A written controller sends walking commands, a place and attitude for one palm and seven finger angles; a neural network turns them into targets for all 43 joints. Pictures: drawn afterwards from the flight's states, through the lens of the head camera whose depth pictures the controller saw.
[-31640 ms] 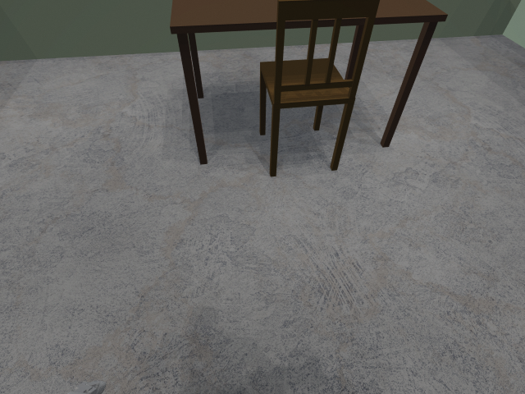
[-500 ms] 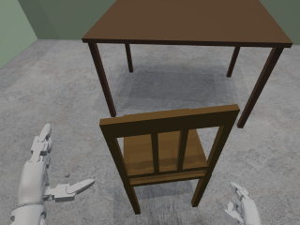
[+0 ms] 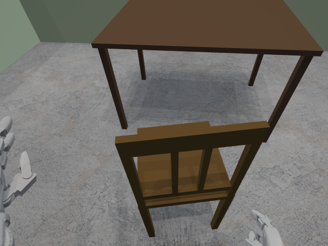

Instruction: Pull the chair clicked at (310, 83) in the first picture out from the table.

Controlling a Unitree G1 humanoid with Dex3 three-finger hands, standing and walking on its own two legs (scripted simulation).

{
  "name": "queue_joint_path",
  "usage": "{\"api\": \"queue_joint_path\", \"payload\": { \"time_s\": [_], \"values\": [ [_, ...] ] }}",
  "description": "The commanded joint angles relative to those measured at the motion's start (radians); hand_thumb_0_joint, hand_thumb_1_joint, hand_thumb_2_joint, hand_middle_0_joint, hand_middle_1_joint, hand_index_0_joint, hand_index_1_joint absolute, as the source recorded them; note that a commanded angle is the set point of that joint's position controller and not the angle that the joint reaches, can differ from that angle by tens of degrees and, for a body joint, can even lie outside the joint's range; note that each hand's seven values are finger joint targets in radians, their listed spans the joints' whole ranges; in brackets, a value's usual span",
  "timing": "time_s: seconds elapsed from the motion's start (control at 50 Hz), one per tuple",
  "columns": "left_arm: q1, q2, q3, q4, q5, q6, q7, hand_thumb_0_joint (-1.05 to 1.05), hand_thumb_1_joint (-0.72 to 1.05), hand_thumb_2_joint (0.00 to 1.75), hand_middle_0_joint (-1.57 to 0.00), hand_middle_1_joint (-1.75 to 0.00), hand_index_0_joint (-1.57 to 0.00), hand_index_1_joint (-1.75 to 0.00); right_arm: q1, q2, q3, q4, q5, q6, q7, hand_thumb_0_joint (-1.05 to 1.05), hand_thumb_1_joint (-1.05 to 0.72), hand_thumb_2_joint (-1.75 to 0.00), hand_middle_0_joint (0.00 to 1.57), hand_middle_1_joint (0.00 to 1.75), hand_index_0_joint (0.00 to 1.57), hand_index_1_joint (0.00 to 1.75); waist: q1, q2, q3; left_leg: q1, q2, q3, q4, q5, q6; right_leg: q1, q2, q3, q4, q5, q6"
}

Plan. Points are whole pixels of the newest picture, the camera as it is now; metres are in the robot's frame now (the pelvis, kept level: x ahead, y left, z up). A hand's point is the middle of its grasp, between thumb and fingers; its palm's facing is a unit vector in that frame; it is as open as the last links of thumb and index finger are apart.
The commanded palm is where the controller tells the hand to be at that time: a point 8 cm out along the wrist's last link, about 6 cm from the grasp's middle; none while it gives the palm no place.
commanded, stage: draw the hand back to the body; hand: left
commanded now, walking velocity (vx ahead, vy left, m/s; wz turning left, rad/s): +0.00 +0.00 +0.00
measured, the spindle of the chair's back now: (174, 173) +0.36 +0.03 -0.10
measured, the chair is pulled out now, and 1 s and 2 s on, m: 0.57 0.57 0.57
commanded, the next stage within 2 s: step back with the hand held close in 0.22 s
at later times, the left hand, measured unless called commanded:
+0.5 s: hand (35, 167) +0.20 +0.27 +0.17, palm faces +0.46 -0.76 -0.46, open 7.4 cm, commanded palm +0.14 +0.29 +0.18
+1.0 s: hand (28, 203) +0.14 +0.25 +0.15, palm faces +0.42 -0.73 -0.54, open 7.4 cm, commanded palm +0.09 +0.29 +0.18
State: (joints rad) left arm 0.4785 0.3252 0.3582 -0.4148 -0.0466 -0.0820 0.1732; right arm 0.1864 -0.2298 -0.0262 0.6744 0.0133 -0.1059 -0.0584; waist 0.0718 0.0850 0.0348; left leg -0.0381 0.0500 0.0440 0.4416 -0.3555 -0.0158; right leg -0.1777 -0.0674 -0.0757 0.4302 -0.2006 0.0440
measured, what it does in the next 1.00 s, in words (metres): shifts its weight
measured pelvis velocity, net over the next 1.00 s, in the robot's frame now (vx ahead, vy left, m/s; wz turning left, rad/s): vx -0.06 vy -0.01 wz -0.03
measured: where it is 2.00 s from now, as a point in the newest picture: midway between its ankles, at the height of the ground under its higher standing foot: outside the picture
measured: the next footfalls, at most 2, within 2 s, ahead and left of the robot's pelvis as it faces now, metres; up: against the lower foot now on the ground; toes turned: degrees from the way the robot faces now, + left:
none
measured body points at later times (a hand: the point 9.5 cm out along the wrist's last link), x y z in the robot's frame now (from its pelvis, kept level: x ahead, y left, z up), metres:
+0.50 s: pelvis -0.01 +0.00 +0.00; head +0.01 -0.03 +0.45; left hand +0.17 +0.30 +0.19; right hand +0.18 -0.23 -0.09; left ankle -0.07 +0.12 -0.74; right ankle +0.02 -0.15 -0.74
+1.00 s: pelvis -0.06 -0.01 -0.01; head -0.04 -0.04 +0.44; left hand +0.11 +0.29 +0.18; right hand +0.11 -0.26 -0.11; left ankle -0.07 +0.12 -0.74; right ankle +0.02 -0.15 -0.74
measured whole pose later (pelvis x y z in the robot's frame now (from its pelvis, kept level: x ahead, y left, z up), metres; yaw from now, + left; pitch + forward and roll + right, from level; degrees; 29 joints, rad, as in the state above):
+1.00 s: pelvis -0.06 -0.01 -0.01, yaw -2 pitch +2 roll +1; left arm 0.58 0.38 0.40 -0.49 -0.05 -0.09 0.19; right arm 0.17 -0.24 -0.03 0.60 0.03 -0.03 -0.11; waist 0.02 0.06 0.02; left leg -0.29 0.04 0.07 0.59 -0.33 -0.01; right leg -0.43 -0.08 -0.03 0.54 -0.14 0.03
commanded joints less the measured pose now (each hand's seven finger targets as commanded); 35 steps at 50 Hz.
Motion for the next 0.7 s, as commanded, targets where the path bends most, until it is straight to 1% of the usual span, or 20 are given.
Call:
{"api": "queue_joint_path", "payload": {
  "time_s": [0.0,0.02,0.04,0.06,0.12,0.14,0.16,0.24,0.26,0.32,0.34,0.36,0.38,0.42,0.46,0.52,0.54,0.58,0.64,0.68],
  "values": [
    [-0.049,0.190,0.095,-0.248,0.005,-0.062,0.014,0.00,0.90,0.90,-0.20,-0.30,-0.20,-0.30,-0.122,-0.111,-0.036,-0.161,0.003,-0.068,-0.011,0.00,-0.90,-0.90,0.20,0.30,0.20,0.30,0.006,-0.002,-0.135,-0.079,0.005,-0.024,-0.062,0.457,0.018,0.147,0.017,0.013,-0.015,0.231,-0.069],
    [-0.051,0.200,0.105,-0.269,0.004,-0.063,0.016,0.00,0.90,0.90,-0.20,-0.30,-0.20,-0.30,-0.118,-0.112,-0.035,-0.162,0.001,-0.070,-0.010,0.00,-0.90,-0.90,0.20,0.30,0.20,0.30,0.008,0.008,-0.147,-0.075,0.006,-0.029,-0.061,0.479,0.015,0.154,0.017,0.013,-0.011,0.237,-0.070],
    [-0.048,0.214,0.117,-0.254,0.007,-0.057,0.019,0.00,0.90,0.90,-0.20,-0.30,-0.20,-0.30,-0.127,-0.111,-0.033,-0.156,0.002,-0.071,-0.011,0.00,-0.90,-0.90,0.20,0.30,0.20,0.30,0.007,0.004,-0.122,-0.086,0.007,-0.031,-0.061,0.471,0.012,0.151,0.021,0.016,-0.017,0.237,-0.072],
    [-0.049,0.191,0.100,-0.254,0.007,-0.057,0.018,0.00,0.90,0.90,-0.20,-0.30,-0.20,-0.30,-0.121,-0.105,-0.030,-0.159,0.002,-0.073,-0.011,0.00,-0.90,-0.90,0.20,0.30,0.20,0.30,0.005,-0.003,-0.122,-0.086,0.006,-0.027,-0.063,0.472,0.013,0.151,0.019,0.012,-0.018,0.239,-0.070],
    [-0.045,0.202,0.116,-0.258,0.003,-0.058,0.021,0.00,0.90,0.90,-0.20,-0.30,-0.20,-0.30,-0.119,-0.109,-0.034,-0.157,0.003,-0.071,-0.013,0.00,-0.90,-0.90,0.20,0.30,0.20,0.30,0.006,0.007,-0.120,-0.087,0.009,-0.026,-0.065,0.467,0.010,0.151,0.021,0.014,-0.017,0.234,-0.072],
    [-0.043,0.202,0.116,-0.245,0.007,-0.053,0.020,0.00,0.90,0.90,-0.20,-0.30,-0.20,-0.30,-0.127,-0.108,-0.033,-0.154,0.005,-0.071,-0.013,0.00,-0.90,-0.90,0.20,0.30,0.20,0.30,0.004,0.016,-0.095,-0.094,0.009,-0.023,-0.064,0.462,0.009,0.143,0.025,0.018,-0.024,0.236,-0.074],
    [-0.050,0.180,0.099,-0.239,0.005,-0.053,0.018,0.00,0.90,0.90,-0.20,-0.30,-0.20,-0.30,-0.119,-0.104,-0.029,-0.156,0.004,-0.070,-0.012,0.00,-0.90,-0.90,0.20,0.30,0.20,0.30,0.002,0.000,-0.097,-0.094,0.008,-0.021,-0.067,0.464,0.011,0.145,0.022,0.011,-0.026,0.236,-0.072],
    [-0.046,0.175,0.097,-0.211,0.002,-0.048,0.013,0.00,0.90,0.90,-0.20,-0.30,-0.20,-0.30,-0.128,-0.109,-0.032,-0.157,0.006,-0.061,-0.011,0.00,-0.90,-0.90,0.20,0.30,0.20,0.30,0.000,0.002,-0.072,-0.109,0.008,-0.019,-0.074,0.413,0.011,0.131,0.027,0.016,-0.030,0.206,-0.072],
    [-0.053,0.160,0.082,-0.208,0.002,-0.050,0.012,0.00,0.90,0.90,-0.20,-0.30,-0.20,-0.30,-0.124,-0.105,-0.030,-0.160,0.006,-0.061,-0.010,0.00,-0.90,-0.90,0.20,0.30,0.20,0.30,-0.001,-0.018,-0.062,-0.118,0.007,-0.020,-0.079,0.396,0.011,0.129,0.026,0.011,-0.030,0.195,-0.071],
    [-0.097,0.168,0.072,-0.257,-0.002,-0.058,0.011,0.00,0.90,0.90,-0.20,-0.30,-0.20,-0.30,-0.126,-0.112,-0.030,-0.171,0.004,-0.064,-0.010,0.00,-0.90,-0.90,0.20,0.30,0.20,0.30,-0.003,-0.016,-0.098,-0.103,0.002,-0.019,-0.077,0.372,0.015,0.131,0.024,0.016,-0.025,0.188,-0.068],
    [-0.284,0.351,0.236,-0.313,-0.025,-0.117,0.007,0.00,0.90,0.90,-0.20,-0.30,-0.20,-0.30,-0.110,-0.099,-0.005,-0.222,0.019,-0.048,-0.016,0.00,-0.90,-0.90,0.20,0.30,0.20,0.30,-0.033,0.048,-0.002,-0.133,0.037,-0.015,-0.075,0.272,0.028,0.031,-0.021,0.106,-0.045,0.278,-0.065],
    [-0.215,0.324,0.221,-0.265,-0.031,-0.129,-0.001,0.00,0.90,0.90,-0.20,-0.30,-0.20,-0.30,-0.115,-0.090,-0.008,-0.197,0.015,-0.044,-0.024,0.00,-0.90,-0.90,0.20,0.30,0.20,0.30,-0.031,0.012,-0.034,-0.135,0.043,-0.025,-0.077,0.239,0.031,0.039,-0.041,0.105,-0.038,0.300,-0.070],
    [-0.122,0.262,0.187,-0.204,-0.031,-0.120,-0.008,0.00,0.90,0.90,-0.20,-0.30,-0.20,-0.30,-0.116,-0.090,-0.011,-0.200,0.015,-0.037,-0.028,0.00,-0.90,-0.90,0.20,0.30,0.20,0.30,-0.034,-0.027,-0.056,-0.112,0.046,-0.025,-0.068,0.261,0.032,0.036,-0.042,0.107,-0.028,0.319,-0.067],
    [-0.004,0.189,0.131,-0.162,-0.026,-0.103,-0.017,0.00,0.90,0.90,-0.20,-0.30,-0.20,-0.30,-0.123,-0.097,-0.013,-0.213,0.010,-0.016,-0.027,0.00,-0.90,-0.90,0.20,0.30,0.20,0.30,-0.040,-0.013,-0.111,-0.090,0.061,-0.025,-0.050,0.355,0.033,0.042,-0.048,0.093,0.002,0.368,-0.059],
    [0.052,0.169,0.111,-0.164,-0.021,-0.094,-0.018,0.00,0.90,0.90,-0.20,-0.30,-0.20,-0.30,-0.126,-0.097,-0.014,-0.225,0.009,-0.001,-0.025,0.00,-0.90,-0.90,0.20,0.30,0.20,0.30,-0.042,0.014,-0.136,-0.096,0.077,-0.027,-0.049,0.426,0.032,0.044,-0.048,0.074,0.028,0.386,-0.051],
    [0.086,0.208,0.145,-0.215,-0.013,-0.084,-0.009,0.00,0.90,0.90,-0.20,-0.30,-0.20,-0.30,-0.136,-0.096,-0.022,-0.242,0.006,0.022,-0.031,0.00,-0.90,-0.90,0.20,0.30,0.20,0.30,-0.044,-0.027,-0.168,-0.112,0.084,-0.037,-0.026,0.461,0.032,0.033,-0.050,0.075,0.052,0.403,-0.049],
    [0.086,0.235,0.166,-0.229,-0.013,-0.085,-0.001,0.00,0.90,0.90,-0.20,-0.30,-0.20,-0.30,-0.140,-0.096,-0.026,-0.240,0.010,0.025,-0.036,0.00,-0.90,-0.90,0.20,0.30,0.20,0.30,-0.045,-0.016,-0.171,-0.123,0.085,-0.045,-0.035,0.464,0.031,0.037,-0.050,0.072,0.059,0.394,-0.049],
    [0.105,0.247,0.186,-0.251,-0.016,-0.086,0.006,0.00,0.90,0.90,-0.20,-0.30,-0.20,-0.30,-0.142,-0.087,-0.027,-0.250,0.010,0.030,-0.041,0.00,-0.90,-0.90,0.20,0.30,0.20,0.30,-0.042,-0.034,-0.186,-0.133,0.088,-0.047,-0.018,0.473,0.031,0.023,-0.052,0.073,0.081,0.394,-0.048],
    [0.106,0.278,0.210,-0.287,-0.017,-0.090,0.018,0.00,0.90,0.90,-0.20,-0.30,-0.20,-0.30,-0.141,-0.084,-0.032,-0.245,0.017,0.031,-0.050,0.00,-0.90,-0.90,0.20,0.30,0.20,0.30,-0.047,0.001,-0.207,-0.136,0.091,-0.051,0.001,0.482,0.030,0.012,-0.061,0.083,0.103,0.405,-0.052],
    [0.117,0.256,0.199,-0.269,-0.020,-0.086,0.021,0.00,0.90,0.90,-0.20,-0.30,-0.20,-0.30,-0.136,-0.082,-0.034,-0.243,0.016,0.030,-0.052,0.00,-0.90,-0.90,0.20,0.30,0.20,0.30,-0.046,-0.005,-0.199,-0.158,0.091,-0.048,0.015,0.440,0.029,-0.008,-0.061,0.086,0.106,0.380,-0.051]
  ]
}}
